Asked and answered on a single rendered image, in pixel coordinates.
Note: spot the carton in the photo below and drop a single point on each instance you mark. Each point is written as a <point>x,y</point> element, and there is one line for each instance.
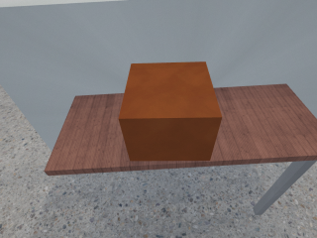
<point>169,112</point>

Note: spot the table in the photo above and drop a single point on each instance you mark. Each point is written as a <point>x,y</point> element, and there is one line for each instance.
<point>260,124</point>

